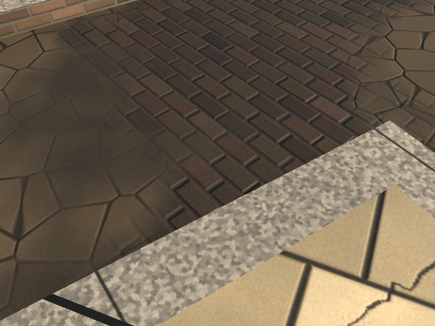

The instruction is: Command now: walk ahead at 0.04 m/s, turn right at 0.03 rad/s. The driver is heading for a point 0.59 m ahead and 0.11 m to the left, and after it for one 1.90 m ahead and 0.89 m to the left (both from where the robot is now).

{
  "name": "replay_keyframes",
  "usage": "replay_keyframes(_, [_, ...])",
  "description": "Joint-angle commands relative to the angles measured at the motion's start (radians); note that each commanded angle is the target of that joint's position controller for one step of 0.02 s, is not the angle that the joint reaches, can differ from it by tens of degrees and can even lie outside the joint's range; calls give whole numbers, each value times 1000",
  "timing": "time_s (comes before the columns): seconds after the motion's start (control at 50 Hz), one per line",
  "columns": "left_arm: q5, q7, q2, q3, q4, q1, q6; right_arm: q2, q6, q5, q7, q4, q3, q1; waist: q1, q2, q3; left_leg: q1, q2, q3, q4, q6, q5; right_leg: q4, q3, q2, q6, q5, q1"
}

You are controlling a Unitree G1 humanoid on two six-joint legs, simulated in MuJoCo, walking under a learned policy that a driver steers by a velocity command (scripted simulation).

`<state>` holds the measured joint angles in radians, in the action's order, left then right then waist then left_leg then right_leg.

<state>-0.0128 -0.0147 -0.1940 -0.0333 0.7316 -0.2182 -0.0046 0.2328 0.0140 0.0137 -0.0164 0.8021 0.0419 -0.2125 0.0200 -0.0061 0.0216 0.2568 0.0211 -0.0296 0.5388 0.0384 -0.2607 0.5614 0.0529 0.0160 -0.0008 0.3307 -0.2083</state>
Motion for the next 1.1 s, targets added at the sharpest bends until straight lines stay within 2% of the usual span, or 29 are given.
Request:
replay_keyframes(0.02, [2,-6,-114,-29,-44,-7,16,83,10,-2,-8,-32,22,-6,-5,38,-29,-51,-1,7,-43,-12,46,-151,71,-57,-41,-21,-61])
replay_keyframes(0.08, [18,-8,-190,-52,-27,-73,8,83,19,-21,-12,-38,27,20,-47,148,52,127,-65,95,139,-27,-202,-287,255,-160,-141,457,-73])
replay_keyframes(0.14, [32,-12,-205,-54,-10,-82,35,86,62,-45,3,-65,32,50,-45,206,138,255,2,28,263,-94,-225,-369,453,-300,-233,462,-66])
replay_keyframes(0.18, [43,-6,-190,-49,-15,-26,43,76,85,-50,21,-44,30,-5,-2,179,115,153,12,38,109,-137,-210,-333,366,-271,-203,334,-68])
replay_keyframes(0.22, [41,-2,-155,-40,-26,44,39,94,94,-34,31,44,46,-175,75,112,35,-193,-34,61,-35,-125,28,-198,192,-150,-131,164,-204])
replay_keyframes(0.24, [28,-1,-93,-22,-43,70,45,148,96,-26,28,70,62,-289,108,-44,-10,-312,106,-153,-149,-158,-59,76,57,-54,-67,76,-295])
replay_keyframes(0.26, [42,-10,-93,-26,-92,72,62,277,101,-23,40,71,89,-361,109,-329,-13,-400,327,-609,-335,-307,-226,365,-40,58,-14,177,-508])
replay_keyframes(0.28, [57,-12,-156,-43,-86,63,78,213,109,-12,42,50,66,-308,83,-236,25,-367,382,-722,-373,-359,-297,543,55,11,-26,246,-603])
replay_keyframes(0.3, [64,-3,-164,-46,-68,40,89,160,110,-17,35,32,50,-248,49,-151,76,-355,355,-618,-357,-331,-294,606,72,-39,-49,150,-658])
replay_keyframes(0.34, [45,6,-148,-47,-43,42,100,149,104,-18,34,15,41,-191,28,-64,76,-343,280,-432,-370,-261,-162,565,39,-97,-71,-24,-665])
replay_keyframes(0.38, [34,20,-132,-49,-37,55,95,107,96,-12,34,24,23,-210,27,-87,52,-314,219,-284,-388,-226,58,498,6,-117,-62,-122,-591])
replay_keyframes(0.44, [28,29,-103,-41,-49,109,84,118,86,-16,25,43,21,-254,38,-71,42,-315,180,-153,-392,-225,301,373,-44,-105,-23,-206,-581])
replay_keyframes(0.56, [38,52,-86,-20,-107,295,94,160,72,-23,7,65,24,-290,78,-82,105,-221,177,-60,-433,-224,290,57,-85,-65,-3,-399,-445])
replay_keyframes(0.58, [-99,78,-30,11,-76,213,72,32,105,117,62,108,-37,-344,41,-121,44,-253,223,-78,-453,-282,272,66,-37,-79,-40,-418,-430])
replay_keyframes(0.62, [-83,88,-120,-18,-94,251,58,95,119,80,92,87,-21,-276,26,-80,80,-331,243,-67,-437,-282,317,43,-45,-63,-82,-333,-474])
replay_keyframes(0.68, [-45,72,-133,-17,-124,308,61,164,101,68,86,108,-11,-297,13,-88,62,-378,250,-30,-374,-257,603,-1,-127,1,-117,-263,-329])
replay_keyframes(0.72, [-12,61,-187,-37,-77,135,74,203,91,83,92,121,-1,-314,-75,-56,-63,-261,158,53,-94,-183,933,0,-158,47,-156,-347,65])
replay_keyframes(0.74, [-28,57,-202,-34,-14,-79,79,120,94,100,89,115,-24,-408,-99,47,-298,-6,68,59,192,-122,680,124,-37,-82,-267,-523,526])
replay_keyframes(0.76, [-31,49,-206,-32,52,-364,70,21,107,124,120,94,-63,-490,-161,248,-544,337,-122,23,523,-75,-66,-71,479,-367,-482,-294,947])
replay_keyframes(0.78, [-83,41,-161,-24,132,-521,86,80,109,59,133,70,-26,-228,-254,140,-293,522,-119,-100,822,-110,-261,-226,602,-363,-370,-85,765])
replay_keyframes(0.8, [-22,22,-327,-87,98,-244,78,131,91,-65,45,37,6,-166,-130,69,-85,489,-17,-83,842,-104,-176,-216,437,-423,-276,-372,427])
replay_keyframes(0.82, [-14,27,-238,-61,60,-129,84,120,80,-46,20,39,-1,-158,-76,-28,-33,380,31,-76,743,-110,-95,-251,310,-372,-232,-520,238])
replay_keyframes(0.84, [-7,30,-172,-41,66,-90,91,89,59,-34,15,51,-1,-199,-26,1,7,294,49,-60,693,-109,-66,-303,194,-330,-194,-518,101])
replay_keyframes(0.86, [-52,29,-29,5,73,-125,114,11,72,94,56,26,-42,-136,-47,146,-82,279,105,-101,827,-133,-86,-329,160,-350,-286,-404,80])
replay_keyframes(0.88, [-61,23,38,25,73,-93,119,-9,71,99,72,32,-37,-144,-13,103,-37,300,110,-112,784,-153,-81,-393,170,-346,-283,-275,26])
replay_keyframes(0.94, [-62,20,-39,13,86,-53,139,-10,81,66,95,25,-38,-97,17,54,14,394,114,-94,634,-175,64,-487,11,-291,-251,-229,-7])
replay_keyframes(0.98, [-87,15,-61,13,95,-60,149,13,77,51,105,-1,-34,-19,13,30,1,403,117,-49,483,-137,217,-470,-119,-256,-242,-487,9])
replay_keyframes(1.04, [-68,10,-140,-4,127,-117,159,16,55,36,125,-49,-36,100,-7,55,-26,290,73,52,261,-77,322,-413,-249,-209,-206,-901,1])
replay_keyframes(1.1, [-61,14,-193,-27,149,-158,154,74,55,30,123,-47,-12,108,-1,49,-1,313,51,27,111,-68,384,-363,-250,-236,-170,-936,135])
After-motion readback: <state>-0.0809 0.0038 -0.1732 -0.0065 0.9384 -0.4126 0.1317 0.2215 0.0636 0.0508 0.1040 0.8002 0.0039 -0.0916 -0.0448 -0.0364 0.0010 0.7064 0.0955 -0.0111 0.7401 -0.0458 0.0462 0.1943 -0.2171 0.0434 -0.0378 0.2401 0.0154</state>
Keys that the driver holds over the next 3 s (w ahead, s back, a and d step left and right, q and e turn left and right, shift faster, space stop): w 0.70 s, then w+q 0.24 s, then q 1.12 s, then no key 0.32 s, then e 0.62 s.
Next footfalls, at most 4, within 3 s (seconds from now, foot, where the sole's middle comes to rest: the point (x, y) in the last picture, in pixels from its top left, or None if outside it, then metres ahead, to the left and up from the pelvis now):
0.72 right None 0.43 -0.11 -0.77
1.22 left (180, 280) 0.68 0.15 -0.77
1.66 right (247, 272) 0.70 -0.07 -0.77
2.26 left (182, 317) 0.56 0.14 -0.77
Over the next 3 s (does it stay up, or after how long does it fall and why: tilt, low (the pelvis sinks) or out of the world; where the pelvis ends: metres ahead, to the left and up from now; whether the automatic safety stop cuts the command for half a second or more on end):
stays up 0.64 0.01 0.02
